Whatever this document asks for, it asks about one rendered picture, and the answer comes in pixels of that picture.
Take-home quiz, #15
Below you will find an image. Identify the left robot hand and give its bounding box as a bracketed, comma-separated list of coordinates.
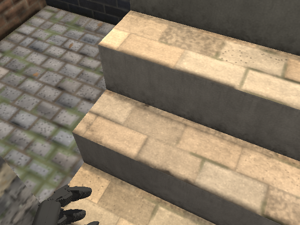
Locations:
[32, 185, 99, 225]

